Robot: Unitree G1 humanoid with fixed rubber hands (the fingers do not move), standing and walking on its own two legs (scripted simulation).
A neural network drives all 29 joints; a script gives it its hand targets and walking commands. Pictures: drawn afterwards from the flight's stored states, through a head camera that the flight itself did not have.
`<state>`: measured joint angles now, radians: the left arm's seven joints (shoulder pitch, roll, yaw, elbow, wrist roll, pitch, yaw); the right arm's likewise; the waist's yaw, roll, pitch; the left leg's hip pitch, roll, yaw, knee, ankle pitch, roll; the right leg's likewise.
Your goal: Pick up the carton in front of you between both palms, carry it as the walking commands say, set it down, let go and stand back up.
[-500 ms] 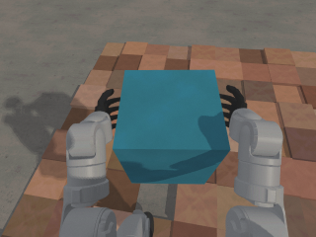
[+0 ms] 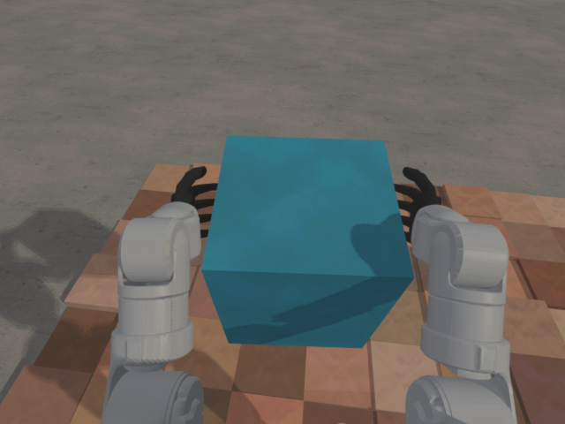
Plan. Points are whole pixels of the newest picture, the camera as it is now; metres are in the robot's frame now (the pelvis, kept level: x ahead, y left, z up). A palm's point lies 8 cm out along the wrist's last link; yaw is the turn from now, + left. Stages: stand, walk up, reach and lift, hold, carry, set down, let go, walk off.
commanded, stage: carry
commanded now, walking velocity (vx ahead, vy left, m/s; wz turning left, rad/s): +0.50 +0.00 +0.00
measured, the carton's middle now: (299, 250) +0.36 -0.01 +0.08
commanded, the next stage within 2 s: none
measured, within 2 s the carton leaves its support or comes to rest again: neither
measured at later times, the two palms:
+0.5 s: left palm (214, 109) +0.71 +0.17 +0.11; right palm (353, 108) +0.72 -0.13 +0.12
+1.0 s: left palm (250, 39) +1.01 +0.11 +0.15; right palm (359, 39) +1.04 -0.19 +0.15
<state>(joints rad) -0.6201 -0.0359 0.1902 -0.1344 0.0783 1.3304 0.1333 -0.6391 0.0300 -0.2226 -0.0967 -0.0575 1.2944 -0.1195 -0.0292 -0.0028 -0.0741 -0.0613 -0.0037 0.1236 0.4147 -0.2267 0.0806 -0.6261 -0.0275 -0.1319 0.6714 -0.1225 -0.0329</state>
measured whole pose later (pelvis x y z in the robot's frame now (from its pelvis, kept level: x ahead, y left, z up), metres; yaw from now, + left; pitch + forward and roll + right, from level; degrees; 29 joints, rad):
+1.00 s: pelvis +0.64 -0.05 -0.01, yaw +2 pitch +6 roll +2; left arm -0.85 0.00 0.29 0.18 0.09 1.34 0.13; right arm -0.92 -0.06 -0.26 0.26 -0.03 1.33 -0.13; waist 0.02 0.00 -0.05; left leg -0.50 -0.03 0.04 1.07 -0.52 0.00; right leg -0.38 0.04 0.04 0.52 -0.15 -0.09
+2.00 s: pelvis +1.22 -0.04 +0.00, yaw +2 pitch +5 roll +0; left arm -0.62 -0.01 0.16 0.14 0.03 1.19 0.16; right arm -0.67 -0.01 -0.20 0.15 -0.07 1.21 -0.11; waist 0.07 0.04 -0.04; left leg -0.64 0.04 0.03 1.12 -0.39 0.00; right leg -0.39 -0.01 -0.12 0.55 -0.24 -0.28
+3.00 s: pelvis +1.82 +0.09 -0.04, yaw +1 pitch +6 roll +0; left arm -0.62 -0.02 0.17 0.12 0.02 1.13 0.16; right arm -0.60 0.04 -0.25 0.05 -0.08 1.15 -0.12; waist 0.07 -0.01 -0.03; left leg -0.61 0.03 0.07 0.60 -0.13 0.03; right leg -0.27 0.00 -0.08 0.59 -0.43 -0.04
